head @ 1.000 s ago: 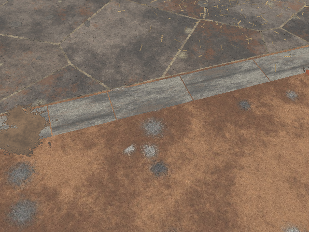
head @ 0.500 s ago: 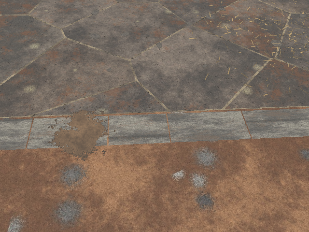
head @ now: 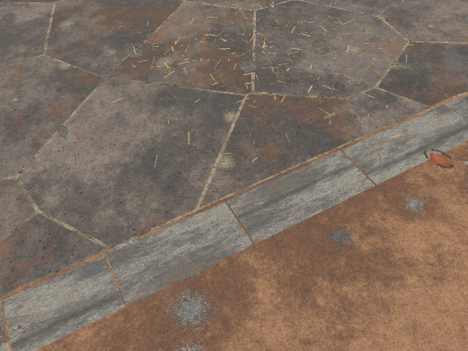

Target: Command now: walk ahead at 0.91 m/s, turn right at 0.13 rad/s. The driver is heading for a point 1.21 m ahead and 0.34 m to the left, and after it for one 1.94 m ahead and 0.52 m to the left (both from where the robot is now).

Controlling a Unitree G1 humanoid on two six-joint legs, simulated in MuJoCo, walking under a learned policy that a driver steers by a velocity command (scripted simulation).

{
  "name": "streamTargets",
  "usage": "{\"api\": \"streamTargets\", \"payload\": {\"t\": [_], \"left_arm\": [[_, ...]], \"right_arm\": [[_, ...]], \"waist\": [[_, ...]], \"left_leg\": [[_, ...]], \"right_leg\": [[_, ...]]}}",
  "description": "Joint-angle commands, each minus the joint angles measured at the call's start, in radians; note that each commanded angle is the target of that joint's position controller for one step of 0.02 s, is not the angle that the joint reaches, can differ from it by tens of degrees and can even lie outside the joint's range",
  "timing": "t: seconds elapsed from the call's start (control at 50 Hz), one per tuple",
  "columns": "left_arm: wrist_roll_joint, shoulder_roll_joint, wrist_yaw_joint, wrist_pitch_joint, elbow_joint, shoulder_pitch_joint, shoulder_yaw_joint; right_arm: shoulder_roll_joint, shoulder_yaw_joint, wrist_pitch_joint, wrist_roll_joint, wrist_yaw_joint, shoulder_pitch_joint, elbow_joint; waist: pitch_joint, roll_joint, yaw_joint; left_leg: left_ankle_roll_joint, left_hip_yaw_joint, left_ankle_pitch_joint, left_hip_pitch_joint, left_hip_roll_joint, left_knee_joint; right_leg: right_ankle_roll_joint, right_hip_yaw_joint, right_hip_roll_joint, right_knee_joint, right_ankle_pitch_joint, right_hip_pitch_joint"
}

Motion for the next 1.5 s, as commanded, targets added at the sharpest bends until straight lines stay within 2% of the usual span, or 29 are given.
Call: {"api": "streamTargets", "payload": {"t": [0.02, 0.18, 0.26, 0.28, 0.3, 0.32, 0.34, 0.38, 0.44, 0.52, 0.62, 0.68, 0.7, 0.72, 0.74, 0.78, 0.86, 1.0, 1.04, 1.08, 1.12, 1.14, 1.16, 1.18, 1.2, 1.24, 1.3, 1.4, 1.5], "left_arm": [[-0.010, 0.149, -0.003, -0.049, -0.030, 0.040, 0.038], [-0.004, 0.123, 0.025, -0.100, 0.056, 0.098, 0.009], [0.043, 0.208, 0.081, -0.058, 0.047, 0.002, 0.040], [0.045, 0.239, 0.086, -0.043, 0.024, -0.098, 0.052], [0.043, 0.147, 0.067, -0.054, 0.001, -0.184, 0.029], [0.010, -0.010, 0.045, -0.070, -0.081, -0.068, -0.015], [0.013, 0.049, 0.038, -0.095, -0.117, -0.083, -0.030], [0.039, 0.109, 0.021, -0.112, -0.114, -0.151, -0.033], [0.072, 0.075, 0.016, -0.041, -0.136, -0.160, -0.054], [0.027, 0.036, -0.004, -0.035, -0.228, -0.379, -0.078], [0.012, 0.078, 0.012, -0.050, -0.232, -0.405, -0.057], [0.011, 0.204, 0.049, -0.068, -0.128, 0.014, 0.009], [0.040, 0.276, 0.070, -0.072, -0.088, 0.249, 0.039], [0.060, 0.365, 0.060, -0.060, -0.099, 0.134, 0.059], [0.049, 0.256, 0.053, -0.050, -0.118, 0.021, 0.056], [0.044, 0.116, 0.044, -0.044, -0.096, -0.035, 0.025], [0.010, 0.040, 0.029, -0.073, 0.024, 0.058, 0.005], [0.014, 0.100, 0.025, -0.105, 0.089, 0.064, 0.014], [0.012, 0.150, 0.032, -0.099, 0.113, 0.120, 0.018], [0.013, 0.221, 0.048, -0.071, 0.121, 0.128, 0.031], [0.010, 0.240, 0.054, -0.046, 0.103, 0.065, 0.032], [0.025, 0.123, 0.039, -0.046, 0.087, 0.124, 0.013], [-0.030, 0.068, 0.032, -0.051, 0.021, 0.214, -0.004], [-0.030, 0.147, 0.040, -0.062, -0.002, 0.026, 0.012], [-0.040, 0.115, 0.035, -0.066, -0.006, 0.000, 0.006], [-0.018, 0.073, 0.021, -0.038, 0.043, 0.041, 0.000], [0.002, 0.028, -0.010, 0.013, 0.072, 0.046, -0.001], [-0.015, -0.007, -0.032, -0.002, -0.014, -0.200, -0.016], [-0.005, 0.040, -0.052, -0.008, -0.010, -0.194, -0.010]], "right_arm": [[-0.102, -0.021, 0.019, 0.024, 0.009, -0.067, -0.058], [-0.050, 0.005, -0.007, 0.060, 0.033, -0.195, -0.063], [-0.168, -0.038, 0.017, 0.052, 0.009, 0.204, 0.071], [-0.212, -0.065, 0.018, 0.055, -0.003, 0.436, 0.134], [-0.228, -0.080, 0.024, 0.060, -0.018, 0.506, 0.177], [-0.274, -0.089, 0.025, 0.035, -0.026, 0.340, 0.142], [-0.237, -0.092, 0.028, 0.047, -0.028, 0.264, 0.095], [-0.142, -0.076, 0.023, 0.047, -0.035, 0.179, 0.092], [-0.140, -0.063, -0.018, 0.051, -0.040, 0.130, 0.091], [-0.170, -0.086, -0.042, 0.068, -0.031, 0.130, 0.080], [-0.209, -0.114, -0.031, 0.068, -0.030, 0.199, 0.090], [-0.256, -0.124, -0.041, 0.049, -0.029, 0.105, 0.069], [-0.109, -0.086, -0.055, 0.045, -0.034, 0.071, 0.030], [-0.011, -0.049, -0.053, 0.104, -0.029, 0.187, -0.051], [-0.100, -0.051, -0.030, 0.071, -0.041, 0.121, -0.014], [-0.124, -0.060, -0.009, 0.042, -0.019, -0.016, -0.016], [-0.030, -0.034, 0.042, 0.028, 0.027, -0.110, -0.092], [-0.022, 0.009, 0.037, 0.025, 0.064, -0.329, -0.190], [-0.031, 0.010, 0.028, 0.021, 0.056, -0.320, -0.164], [-0.084, -0.008, 0.018, 0.012, 0.036, -0.177, -0.107], [-0.161, -0.053, 0.014, 0.007, 0.003, 0.183, 0.016], [-0.241, -0.079, 0.021, 0.002, -0.021, 0.175, 0.036], [-0.304, -0.093, 0.023, 0.003, -0.030, 0.146, -0.013], [-0.251, -0.096, 0.022, 0.021, -0.039, 0.167, 0.000], [-0.215, -0.087, 0.007, 0.022, -0.048, 0.126, 0.035], [-0.126, -0.066, -0.030, 0.016, -0.047, 0.050, 0.050], [-0.056, -0.045, -0.070, 0.044, -0.038, 0.041, 0.083], [-0.044, -0.034, -0.105, 0.049, -0.025, 0.067, 0.110], [-0.153, -0.045, -0.096, 0.052, -0.076, 0.120, 0.121]], "waist": [[0.138, -0.080, 0.024], [0.098, -0.088, 0.024], [-0.126, -0.172, -0.196], [-0.156, -0.151, -0.330], [-0.116, 0.031, -0.325], [-0.154, 0.276, -0.091], [-0.224, 0.115, -0.110], [0.000, -0.157, -0.018], [0.139, -0.152, 0.078], [0.162, -0.046, -0.005], [0.043, 0.014, -0.075], [-0.214, -0.005, 0.166], [-0.352, -0.168, 0.231], [-0.453, -0.535, 0.080], [-0.296, -0.334, 0.082], [-0.087, -0.107, 0.091], [0.012, -0.151, 0.035], [0.166, -0.078, 0.004], [0.135, -0.102, -0.007], [0.021, -0.159, -0.098], [-0.132, -0.166, -0.267], [-0.183, 0.016, -0.158], [-0.387, 0.167, -0.080], [-0.298, -0.044, -0.150], [-0.096, -0.049, -0.094], [0.034, -0.119, 0.007], [0.096, -0.041, 0.061], [0.161, -0.006, 0.029], [0.060, 0.043, 0.064]], "left_leg": [[0.004, 0.047, 0.128, -0.190, 0.020, -0.093], [0.120, 0.180, 0.374, 0.025, -0.180, -0.495], [0.177, 0.205, 0.191, 0.412, -0.304, -0.497], [0.247, 0.108, 0.152, 0.597, -0.247, -0.588], [0.284, -0.010, 0.087, 0.790, -0.171, -0.551], [0.478, -0.537, 0.116, 1.006, 0.037, -0.574], [0.534, -0.819, -0.209, 0.997, 0.118, -0.833], [0.423, -0.701, -0.310, 0.619, 0.069, -0.971], [0.366, -0.471, -0.184, 0.227, -0.072, -1.019], [0.301, -0.329, 0.049, 0.067, -0.174, -1.060], [0.213, -0.371, 0.437, 0.413, -0.135, -0.882], [0.146, -0.336, 0.593, 0.361, -0.178, -0.326], [0.155, -0.256, 0.063, 0.185, -0.228, 0.029], [0.123, -0.137, -0.305, -0.093, -0.294, 0.264], [0.135, -0.107, -0.186, -0.211, -0.184, 0.323], [0.118, -0.065, -0.063, -0.193, -0.106, 0.224], [0.110, -0.048, -0.043, -0.221, -0.040, 0.182], [0.152, 0.119, 0.216, -0.028, -0.105, -0.333], [0.185, 0.179, 0.204, 0.106, -0.188, -0.407], [0.216, 0.180, 0.084, 0.278, -0.260, -0.447], [0.267, 0.086, 0.051, 0.699, -0.251, -0.601], [0.269, -0.171, -0.086, 0.929, -0.037, -0.552], [0.404, -0.723, -0.121, 1.166, 0.252, -0.680], [0.353, -0.661, -0.145, 1.046, 0.200, -0.815], [0.332, -0.516, -0.076, 0.851, 0.183, -0.864], [0.268, -0.319, 0.023, 0.559, 0.119, -0.929], [0.201, -0.122, 0.055, 0.410, 0.059, -1.039], [0.101, 0.194, 0.492, 0.403, -0.038, -1.093], [0.016, 0.270, 1.279, 0.678, 0.029, -0.897]], "right_leg": [[-0.058, 0.223, -0.233, -0.364, 0.096, 0.008], [0.112, -0.104, -0.233, -0.394, 1.102, 0.194], [0.165, -0.143, -0.301, 0.186, 1.694, 0.320], [0.162, -0.153, -0.272, 0.596, 1.581, 0.186], [0.132, -0.134, -0.112, 1.039, 0.532, -0.150], [0.182, 0.010, 0.006, 1.355, -0.226, -0.631], [0.151, 0.157, -0.045, 1.307, -0.147, -0.733], [0.109, 0.145, -0.152, 1.053, -0.006, -0.634], [0.161, 0.088, -0.228, 0.808, -0.046, -0.482], [0.191, 0.002, -0.239, 0.336, 0.291, -0.276], [0.162, 0.004, -0.153, 0.067, 0.374, -0.181], [0.122, 0.041, -0.173, 0.098, 0.120, 0.295], [0.104, 0.290, -0.422, 0.087, -0.263, 0.527], [0.005, 0.917, -0.664, -0.184, -0.468, 0.622], [-0.013, 0.868, -0.608, -0.205, -0.609, 0.499], [0.018, 0.475, -0.504, -0.176, -0.235, 0.267], [0.070, 0.137, -0.434, -0.211, 0.181, 0.147], [0.084, -0.217, -0.348, -0.394, 0.583, 0.017], [0.079, -0.241, -0.367, -0.338, 1.042, 0.105], [0.074, -0.244, -0.398, -0.074, 1.376, 0.203], [0.054, -0.245, -0.383, 0.449, 1.255, 0.055], [0.059, -0.205, -0.267, 0.839, 0.169, -0.230], [0.071, -0.037, -0.150, 1.167, -0.235, -0.545], [0.051, 0.068, -0.173, 1.151, -0.084, -0.629], [0.050, 0.060, -0.200, 1.073, -0.016, -0.645], [0.056, 0.085, -0.262, 0.931, 0.025, -0.513], [0.077, 0.086, -0.299, 0.812, 0.072, -0.472], [0.042, -0.055, -0.258, 0.467, 0.396, -0.484], [-0.031, -0.210, -0.091, 0.240, 0.432, -0.305]]}}
Keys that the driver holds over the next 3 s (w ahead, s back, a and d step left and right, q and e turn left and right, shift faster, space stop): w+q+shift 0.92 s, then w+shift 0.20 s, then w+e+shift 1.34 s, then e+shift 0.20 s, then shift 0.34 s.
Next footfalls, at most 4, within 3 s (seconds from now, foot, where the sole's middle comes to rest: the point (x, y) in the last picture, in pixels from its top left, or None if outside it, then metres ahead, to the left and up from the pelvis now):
0.28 left None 0.46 0.04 -0.77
0.68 right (265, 229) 0.91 -0.05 -0.77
1.14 left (148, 191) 1.10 0.37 -0.77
1.56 right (108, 119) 1.51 0.59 -0.77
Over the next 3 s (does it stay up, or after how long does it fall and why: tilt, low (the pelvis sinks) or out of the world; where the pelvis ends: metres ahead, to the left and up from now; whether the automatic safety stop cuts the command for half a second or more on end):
stays up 2.40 0.76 -0.01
